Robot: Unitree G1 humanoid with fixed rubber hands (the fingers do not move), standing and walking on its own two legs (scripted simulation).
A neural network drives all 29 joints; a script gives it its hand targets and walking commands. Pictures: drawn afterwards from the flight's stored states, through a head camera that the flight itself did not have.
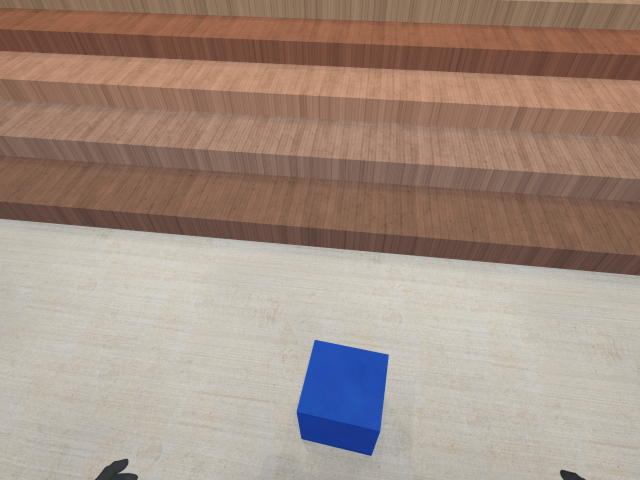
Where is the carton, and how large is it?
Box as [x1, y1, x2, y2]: [297, 340, 388, 455]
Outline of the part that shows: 315,340 297,408 297,416 301,438 371,455 380,429 388,355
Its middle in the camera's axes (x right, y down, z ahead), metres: +0.06 +0.46 +1.10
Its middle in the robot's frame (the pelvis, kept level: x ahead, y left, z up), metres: +0.45 -0.02 -0.66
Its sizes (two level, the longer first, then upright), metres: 0.210 0.200 0.250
